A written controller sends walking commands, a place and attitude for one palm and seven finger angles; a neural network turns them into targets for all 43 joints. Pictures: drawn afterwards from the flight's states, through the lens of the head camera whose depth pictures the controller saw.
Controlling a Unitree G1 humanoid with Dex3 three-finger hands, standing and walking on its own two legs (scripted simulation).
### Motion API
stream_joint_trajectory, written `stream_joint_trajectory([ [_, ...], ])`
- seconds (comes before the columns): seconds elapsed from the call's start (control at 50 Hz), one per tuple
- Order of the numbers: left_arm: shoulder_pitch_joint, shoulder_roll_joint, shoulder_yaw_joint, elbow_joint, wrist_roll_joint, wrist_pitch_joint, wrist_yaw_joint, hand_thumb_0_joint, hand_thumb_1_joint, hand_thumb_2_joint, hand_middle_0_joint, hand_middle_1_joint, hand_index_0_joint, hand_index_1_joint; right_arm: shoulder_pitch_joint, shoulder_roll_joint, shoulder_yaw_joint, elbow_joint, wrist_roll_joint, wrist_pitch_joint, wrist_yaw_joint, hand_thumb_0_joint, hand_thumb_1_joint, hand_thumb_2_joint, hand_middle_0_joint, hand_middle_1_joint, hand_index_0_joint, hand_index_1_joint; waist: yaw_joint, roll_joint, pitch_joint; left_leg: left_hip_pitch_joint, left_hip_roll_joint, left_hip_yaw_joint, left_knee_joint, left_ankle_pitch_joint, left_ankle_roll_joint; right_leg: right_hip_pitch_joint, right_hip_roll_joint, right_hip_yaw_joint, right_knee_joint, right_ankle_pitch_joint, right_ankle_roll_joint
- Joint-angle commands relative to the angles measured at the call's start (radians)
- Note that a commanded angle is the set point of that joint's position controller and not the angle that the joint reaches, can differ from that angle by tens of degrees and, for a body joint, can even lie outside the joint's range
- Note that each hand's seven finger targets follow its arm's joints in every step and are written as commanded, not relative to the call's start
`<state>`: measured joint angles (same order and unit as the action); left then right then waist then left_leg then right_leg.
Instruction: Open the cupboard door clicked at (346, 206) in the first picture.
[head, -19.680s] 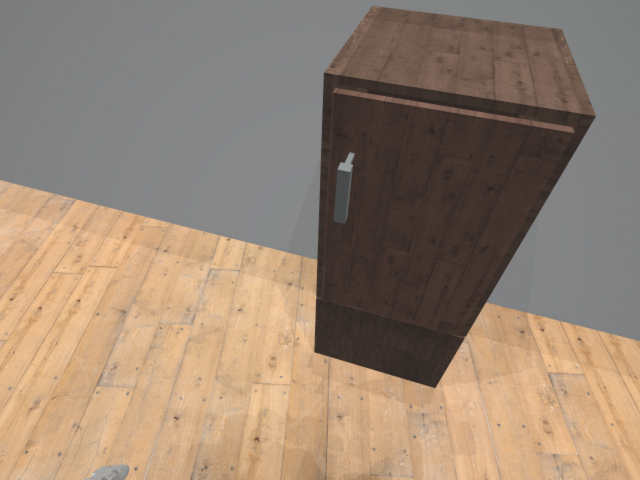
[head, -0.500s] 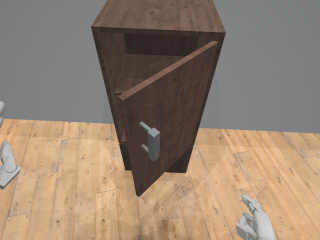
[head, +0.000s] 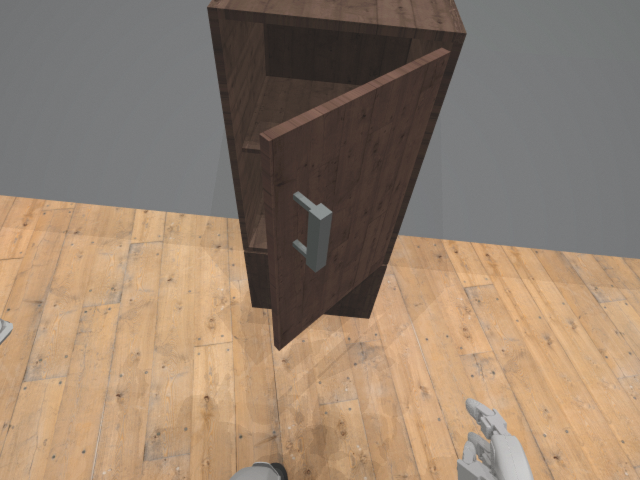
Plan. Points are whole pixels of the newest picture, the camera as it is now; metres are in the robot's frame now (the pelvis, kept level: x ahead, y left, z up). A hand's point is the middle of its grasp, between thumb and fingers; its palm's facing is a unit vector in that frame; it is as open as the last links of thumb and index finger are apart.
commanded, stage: step back with the hand held close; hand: left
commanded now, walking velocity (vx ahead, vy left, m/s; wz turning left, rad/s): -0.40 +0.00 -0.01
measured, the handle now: (308, 232) +0.45 +0.06 +0.03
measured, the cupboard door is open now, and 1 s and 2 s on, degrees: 48 48 48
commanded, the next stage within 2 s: stop stepping back and stand still in 0.04 s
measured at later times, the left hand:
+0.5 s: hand out of the picture +0.13 +0.30 +0.16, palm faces +0.47 -0.81 -0.36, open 7.4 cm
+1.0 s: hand out of the picture +0.11 +0.36 +0.15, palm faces +0.44 -0.80 -0.40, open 7.4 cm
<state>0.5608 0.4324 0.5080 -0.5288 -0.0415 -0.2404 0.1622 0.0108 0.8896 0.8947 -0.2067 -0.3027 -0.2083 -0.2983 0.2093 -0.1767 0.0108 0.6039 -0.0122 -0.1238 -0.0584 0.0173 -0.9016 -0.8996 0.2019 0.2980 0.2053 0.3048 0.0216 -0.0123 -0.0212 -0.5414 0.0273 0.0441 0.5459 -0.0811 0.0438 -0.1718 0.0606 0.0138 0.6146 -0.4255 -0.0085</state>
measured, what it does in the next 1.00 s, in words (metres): walks backwards: right foot, then left foot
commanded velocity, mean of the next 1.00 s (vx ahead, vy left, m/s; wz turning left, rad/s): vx -0.03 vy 0.01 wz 0.01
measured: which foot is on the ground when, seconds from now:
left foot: down 0.00-0.68, up 0.70-0.86, down 0.88-1.00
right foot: down 0.00-0.52, up 0.54-0.68, down 0.70-1.00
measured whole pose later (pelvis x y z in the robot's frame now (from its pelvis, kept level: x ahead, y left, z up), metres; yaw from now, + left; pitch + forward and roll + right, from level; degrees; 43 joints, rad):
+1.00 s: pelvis -0.12 +0.08 +0.01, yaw -3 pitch -1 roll +0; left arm 0.46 0.38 0.41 -0.38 -0.04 -0.12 0.16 0.01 0.89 0.90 -0.20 -0.30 -0.20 -0.30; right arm 0.22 -0.20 0.03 0.67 0.00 -0.14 -0.09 0.02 -0.90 -0.90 0.20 0.30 0.20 0.30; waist 0.02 -0.05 0.02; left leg -0.27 -0.02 0.04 0.50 -0.22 0.04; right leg -0.21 0.01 0.00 0.55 -0.31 0.00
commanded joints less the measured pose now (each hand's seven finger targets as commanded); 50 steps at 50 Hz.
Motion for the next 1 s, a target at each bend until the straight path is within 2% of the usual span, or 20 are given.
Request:
stream_joint_trajectory([
  [0.0,-0.097,0.162,0.025,-0.220,-0.002,-0.077,-0.003,0.000,0.900,0.900,-0.200,-0.300,-0.200,-0.300,-0.084,-0.156,-0.068,-0.079,-0.006,-0.050,0.001,0.000,-0.900,-0.900,0.200,0.300,0.200,0.300,-0.030,0.073,-0.131,0.374,0.111,-0.109,-0.081,0.076,-0.011,-0.126,-0.115,0.103,-0.299,0.367,-0.029],
  [0.04,-0.162,0.222,0.053,-0.267,-0.006,-0.090,0.007,0.000,0.900,0.900,-0.200,-0.300,-0.200,-0.300,-0.122,-0.135,-0.055,-0.098,0.006,-0.036,-0.009,0.000,-0.900,-0.900,0.200,0.300,0.200,0.300,-0.023,-0.033,-0.276,0.487,0.036,0.022,0.014,0.252,-0.032,-0.061,-0.172,0.104,-0.244,0.881,0.029],
  [0.08,-0.129,0.249,0.095,-0.282,-0.017,-0.072,0.005,0.000,0.900,0.900,-0.200,-0.300,-0.200,-0.300,-0.153,-0.151,-0.066,-0.142,0.038,-0.037,-0.020,0.000,-0.900,-0.900,0.200,0.300,0.200,0.300,-0.018,-0.151,-0.315,0.434,-0.007,0.037,0.052,0.124,-0.015,0.025,-0.172,0.047,-0.168,1.178,0.132],
  [0.14,0.060,0.260,0.139,-0.246,-0.033,-0.051,-0.009,0.000,0.900,0.900,-0.200,-0.300,-0.200,-0.300,-0.180,-0.138,-0.041,-0.176,0.031,-0.012,-0.027,0.000,-0.900,-0.900,0.200,0.300,0.200,0.300,-0.013,0.018,-0.222,0.428,0.005,-0.005,-0.005,0.166,-0.007,-0.060,-0.151,0.048,-0.155,0.886,0.068],
  [0.2,0.093,0.241,0.142,-0.244,-0.045,-0.043,-0.013,0.000,0.900,0.900,-0.200,-0.300,-0.200,-0.300,-0.167,-0.162,-0.046,-0.170,0.013,-0.005,-0.021,0.000,-0.900,-0.900,0.200,0.300,0.200,0.300,-0.017,0.224,-0.153,0.479,0.084,-0.090,-0.106,0.084,0.006,-0.183,-0.051,0.005,-0.219,0.262,0.048],
  [0.28,0.081,0.193,0.092,-0.152,-0.045,-0.024,-0.006,0.000,0.900,0.900,-0.200,-0.300,-0.200,-0.300,-0.127,-0.167,-0.050,-0.165,0.007,-0.004,-0.030,0.000,-0.900,-0.900,0.200,0.300,0.200,0.300,-0.044,0.120,0.015,0.346,0.039,-0.090,-0.141,-0.341,-0.062,-0.274,-0.050,0.035,-0.375,-0.199,-0.045],
  [0.34,0.013,0.168,0.029,-0.119,-0.034,-0.016,0.002,0.000,0.900,0.900,-0.200,-0.300,-0.200,-0.300,-0.079,-0.164,-0.061,-0.128,0.011,-0.006,-0.040,0.000,-0.900,-0.900,0.200,0.300,0.200,0.300,-0.061,-0.061,0.032,0.532,-0.012,-0.066,0.194,-0.201,-0.077,-0.538,-0.188,0.135,-0.478,-0.255,-0.106],
  [0.38,-0.070,0.166,0.005,-0.126,-0.018,-0.007,0.006,0.000,0.900,0.900,-0.200,-0.300,-0.200,-0.300,-0.071,-0.164,-0.054,-0.116,0.007,-0.019,-0.044,0.000,-0.900,-0.900,0.200,0.300,0.200,0.300,-0.065,-0.068,0.041,0.498,-0.002,-0.073,0.163,-0.159,-0.060,-0.479,-0.184,0.095,-0.439,-0.122,-0.091],
  [0.44,-0.224,0.156,-0.035,-0.132,-0.002,-0.009,0.003,0.000,0.900,0.900,-0.200,-0.300,-0.200,-0.300,-0.085,-0.178,-0.043,-0.114,0.012,-0.049,-0.059,0.000,-0.900,-0.900,0.200,0.300,0.200,0.300,-0.060,0.106,0.082,0.416,0.057,-0.170,-0.155,-0.224,-0.042,-0.311,-0.046,-0.004,-0.286,-0.031,0.000],
  [0.5,-0.279,0.195,0.009,-0.196,0.027,-0.030,0.012,0.000,0.900,0.900,-0.200,-0.300,-0.200,-0.300,-0.112,-0.201,-0.040,-0.131,0.004,-0.077,-0.065,0.000,-0.900,-0.900,0.200,0.300,0.200,0.300,-0.027,0.385,0.058,0.112,0.184,-0.420,-0.585,-0.853,-0.043,0.006,0.095,-0.051,0.085,-0.103,0.007],
  [0.52,-0.274,0.195,0.026,-0.216,0.033,-0.027,0.015,0.000,0.900,0.900,-0.200,-0.300,-0.200,-0.300,-0.090,-0.175,-0.036,-0.134,-0.005,-0.083,-0.059,0.000,-0.900,-0.900,0.200,0.300,0.200,0.300,-0.017,0.393,0.032,0.062,0.195,-0.421,-0.630,-0.868,-0.077,0.058,0.104,-0.052,0.198,-0.124,0.000],
  [0.62,0.056,0.198,0.059,-0.308,-0.002,0.004,0.006,0.000,0.900,0.900,-0.200,-0.300,-0.200,-0.300,-0.077,-0.108,-0.035,-0.166,-0.004,-0.092,-0.008,0.000,-0.900,-0.900,0.200,0.300,0.200,0.300,0.024,0.221,-0.202,0.254,0.048,-0.063,-0.360,-0.371,-0.099,0.176,0.047,-0.116,-0.167,-0.062,-0.041],
  [0.64,0.084,0.198,0.054,-0.332,-0.002,0.010,0.002,0.000,0.900,0.900,-0.200,-0.300,-0.200,-0.300,-0.072,-0.107,-0.037,-0.157,-0.002,-0.075,-0.003,0.000,-0.900,-0.900,0.200,0.300,0.200,0.300,0.004,0.090,-0.183,0.330,-0.023,0.031,-0.132,-0.278,-0.097,0.049,-0.048,-0.034,-0.326,-0.032,-0.056],
  [0.68,0.063,0.210,0.072,-0.345,-0.010,0.034,-0.005,0.000,0.900,0.900,-0.200,-0.300,-0.200,-0.300,-0.091,-0.124,-0.050,-0.126,-0.006,-0.010,-0.002,0.000,-0.900,-0.900,0.200,0.300,0.200,0.300,-0.014,-0.172,-0.040,0.258,-0.074,-0.044,0.440,-0.239,-0.091,-0.373,-0.368,0.369,-0.533,-0.222,-0.173],
  [0.7,0.027,0.212,0.110,-0.291,-0.015,0.029,0.001,0.000,0.900,0.900,-0.200,-0.300,-0.200,-0.300,-0.078,-0.130,-0.050,-0.097,-0.025,0.002,0.000,0.000,-0.900,-0.900,0.200,0.300,0.200,0.300,-0.025,-0.091,-0.017,0.151,-0.057,-0.084,0.564,-0.259,-0.094,-0.396,-0.420,0.363,-0.532,-0.185,-0.227],
  [0.76,-0.064,0.145,0.047,-0.059,-0.010,0.042,-0.001,0.000,0.900,0.900,-0.200,-0.300,-0.200,-0.300,-0.084,-0.120,-0.044,-0.093,0.006,-0.004,-0.016,0.000,-0.900,-0.900,0.200,0.300,0.200,0.300,-0.053,-0.141,0.059,0.156,0.029,-0.110,0.330,-0.248,-0.069,-0.295,-0.280,0.207,-0.425,-0.123,-0.136],
  [0.82,-0.139,0.132,0.004,0.030,0.005,0.039,0.010,0.000,0.900,0.900,-0.200,-0.300,-0.200,-0.300,-0.087,-0.137,-0.024,-0.058,0.018,-0.033,-0.049,0.000,-0.900,-0.900,0.200,0.300,0.200,0.300,-0.042,0.053,0.099,0.311,0.010,-0.054,-0.119,-0.183,-0.037,-0.202,-0.180,0.101,-0.286,0.123,-0.058],
  [0.86,-0.205,0.134,-0.027,-0.054,0.019,0.012,0.008,0.000,0.900,0.900,-0.200,-0.300,-0.200,-0.300,-0.067,-0.163,-0.027,-0.080,0.015,-0.063,-0.055,0.000,-0.900,-0.900,0.200,0.300,0.200,0.300,-0.020,0.182,0.023,0.386,0.128,-0.188,-0.187,0.091,0.006,-0.141,-0.089,0.047,-0.154,0.261,0.009],
  [0.9,-0.188,0.154,-0.031,-0.095,0.021,0.011,0.008,0.000,0.900,0.900,-0.200,-0.300,-0.200,-0.300,-0.064,-0.170,-0.037,-0.105,0.025,-0.080,-0.049,0.000,-0.900,-0.900,0.200,0.300,0.200,0.300,-0.014,0.039,-0.070,0.480,0.146,-0.156,-0.088,0.408,0.012,-0.078,-0.068,0.028,-0.123,0.484,0.025],
  [0.98,-0.158,0.163,-0.022,-0.327,0.019,0.000,-0.002,0.000,0.900,0.900,-0.200,-0.300,-0.200,-0.300,-0.069,-0.150,-0.034,-0.118,0.000,-0.111,-0.017,0.000,-0.900,-0.900,0.200,0.300,0.200,0.300,-0.015,0.234,-0.119,0.435,0.172,-0.238,-0.259,0.305,0.010,-0.074,-0.031,-0.026,0.046,0.028,0.024],
])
